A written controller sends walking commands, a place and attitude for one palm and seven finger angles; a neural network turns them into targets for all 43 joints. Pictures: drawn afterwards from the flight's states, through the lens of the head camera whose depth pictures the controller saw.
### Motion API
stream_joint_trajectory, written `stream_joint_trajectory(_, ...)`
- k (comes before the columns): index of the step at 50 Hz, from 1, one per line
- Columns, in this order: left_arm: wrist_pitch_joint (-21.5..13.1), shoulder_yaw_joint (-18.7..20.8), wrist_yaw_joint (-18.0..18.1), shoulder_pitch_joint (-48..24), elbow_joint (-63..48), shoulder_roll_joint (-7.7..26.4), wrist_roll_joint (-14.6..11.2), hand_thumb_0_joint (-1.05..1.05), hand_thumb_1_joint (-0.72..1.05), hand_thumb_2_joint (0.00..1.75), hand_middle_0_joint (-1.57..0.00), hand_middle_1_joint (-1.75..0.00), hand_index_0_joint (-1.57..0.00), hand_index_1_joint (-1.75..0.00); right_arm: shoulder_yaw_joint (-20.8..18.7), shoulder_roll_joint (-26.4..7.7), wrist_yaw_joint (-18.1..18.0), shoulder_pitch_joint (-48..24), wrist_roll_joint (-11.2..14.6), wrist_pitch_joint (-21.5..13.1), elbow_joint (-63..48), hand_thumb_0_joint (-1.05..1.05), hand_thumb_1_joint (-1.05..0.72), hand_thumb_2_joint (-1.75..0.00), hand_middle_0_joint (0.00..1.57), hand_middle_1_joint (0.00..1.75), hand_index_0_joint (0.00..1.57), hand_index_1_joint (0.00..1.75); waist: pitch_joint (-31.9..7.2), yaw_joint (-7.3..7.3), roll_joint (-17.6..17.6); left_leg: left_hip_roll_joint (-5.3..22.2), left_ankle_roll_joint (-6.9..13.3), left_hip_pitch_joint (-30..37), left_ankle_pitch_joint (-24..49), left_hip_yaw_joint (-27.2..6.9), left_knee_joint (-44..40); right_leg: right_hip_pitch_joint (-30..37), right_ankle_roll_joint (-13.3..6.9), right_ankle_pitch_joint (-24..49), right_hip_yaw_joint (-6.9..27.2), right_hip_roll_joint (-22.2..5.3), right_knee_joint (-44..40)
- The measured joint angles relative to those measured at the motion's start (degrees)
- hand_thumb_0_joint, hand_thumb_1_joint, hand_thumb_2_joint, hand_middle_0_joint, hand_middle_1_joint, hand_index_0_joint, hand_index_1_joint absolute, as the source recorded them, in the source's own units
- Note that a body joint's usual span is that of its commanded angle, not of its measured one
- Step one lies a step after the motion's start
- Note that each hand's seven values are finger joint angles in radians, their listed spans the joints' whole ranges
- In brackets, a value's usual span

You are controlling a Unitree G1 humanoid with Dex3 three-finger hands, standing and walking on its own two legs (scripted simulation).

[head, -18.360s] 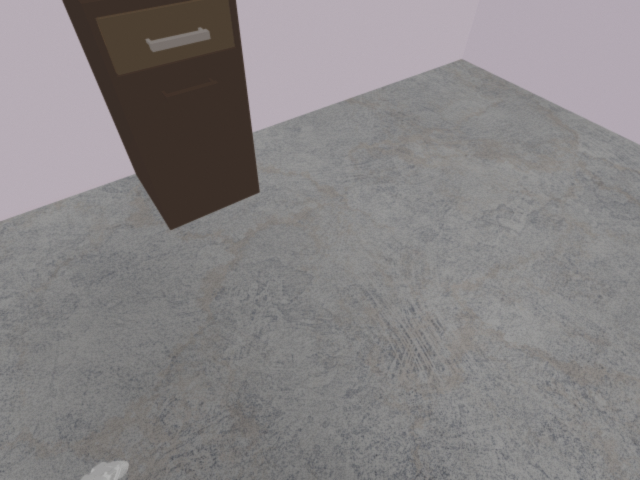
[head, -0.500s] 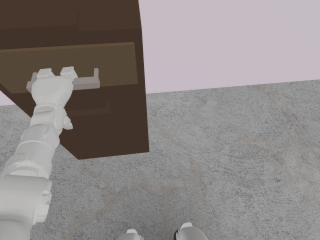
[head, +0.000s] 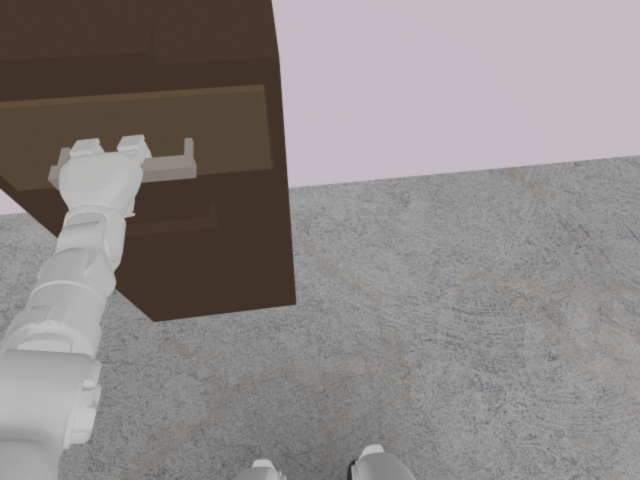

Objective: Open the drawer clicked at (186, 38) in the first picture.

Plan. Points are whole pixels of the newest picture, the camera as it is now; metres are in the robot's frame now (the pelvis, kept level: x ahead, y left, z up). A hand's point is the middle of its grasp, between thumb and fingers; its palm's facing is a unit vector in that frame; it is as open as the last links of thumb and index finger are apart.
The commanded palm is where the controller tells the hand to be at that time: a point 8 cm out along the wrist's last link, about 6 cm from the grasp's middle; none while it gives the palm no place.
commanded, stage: pull the drawer open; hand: left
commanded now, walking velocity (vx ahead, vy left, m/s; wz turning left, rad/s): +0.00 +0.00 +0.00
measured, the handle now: (127, 160) +0.53 +0.25 +0.03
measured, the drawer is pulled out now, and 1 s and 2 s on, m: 0.01 0.11 0.23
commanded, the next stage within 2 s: none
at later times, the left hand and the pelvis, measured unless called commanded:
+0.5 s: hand (120, 229) +0.43 +0.25 +0.01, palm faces -0.04 -0.04 -1.00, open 6.1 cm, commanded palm +0.40 +0.24 +0.06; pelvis +0.01 +0.01 +0.01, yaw +0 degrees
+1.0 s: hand (115, 276) +0.36 +0.24 +0.01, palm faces -0.02 -0.04 -1.00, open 6.0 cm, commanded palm +0.33 +0.24 +0.06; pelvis +0.00 -0.01 +0.02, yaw +1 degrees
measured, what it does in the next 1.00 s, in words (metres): stands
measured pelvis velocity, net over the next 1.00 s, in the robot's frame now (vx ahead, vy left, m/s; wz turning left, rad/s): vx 0.00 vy -0.01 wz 0.02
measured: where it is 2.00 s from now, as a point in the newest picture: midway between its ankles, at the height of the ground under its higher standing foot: outside the picture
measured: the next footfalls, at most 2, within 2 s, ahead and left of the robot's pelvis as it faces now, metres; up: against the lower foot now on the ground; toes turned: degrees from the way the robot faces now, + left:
none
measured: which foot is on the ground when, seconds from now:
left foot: down 0.00-1.00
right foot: down 0.00-1.00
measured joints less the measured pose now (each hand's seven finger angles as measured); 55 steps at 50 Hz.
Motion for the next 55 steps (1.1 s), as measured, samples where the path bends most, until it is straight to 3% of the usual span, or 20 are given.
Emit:
stream_joint_trajectory(13, 1.8, -0.1, -0.3, 3.4, -3.1, -0.8, -0.9, 0.01, 0.71, 0.80, -0.27, -1.31, -0.32, -1.30, -0.3, 0.3, 0.6, 0.4, 0.2, 0.3, -0.2, 0.00, -0.91, -0.90, 0.20, 0.29, 0.21, 0.30, 0.0, -0.04, 0.2, 0.2, 0.2, 1.8, 0.3, 0.6, -1.3, 1.7, 0.2, 0.7, 0.6, 0.2, -1.6)
stream_joint_trajectory(37, 4.5, -4.1, 1.7, 18.0, -16.9, -6.6, -1.4, 0.01, 0.70, 0.82, -0.26, -1.32, -0.33, -1.31, -0.3, 0.8, 0.2, -4.6, 1.2, 0.2, -2.6, 0.00, -0.91, -0.90, 0.20, 0.29, 0.21, 0.30, 0.3, 3.66, 0.1, -0.4, 0.0, 8.9, 1.1, -0.4, -4.6, 8.9, -0.1, 0.5, -0.3, -0.5, -4.1)
stream_joint_trajectory(55, 5.7, -4.5, 2.0, 27.9, -25.6, -7.8, -1.8, 0.01, 0.70, 0.82, -0.26, -1.31, -0.34, -1.32, 0.2, 0.9, -1.0, -6.4, 1.3, -0.4, -3.3, 0.01, -0.91, -0.90, 0.20, 0.29, 0.21, 0.30, 1.2, 4.89, 0.2, -0.3, -0.8, 12.4, 1.8, -0.6, -6.1, 11.8, -0.9, 0.5, -0.5, -0.5, -4.3)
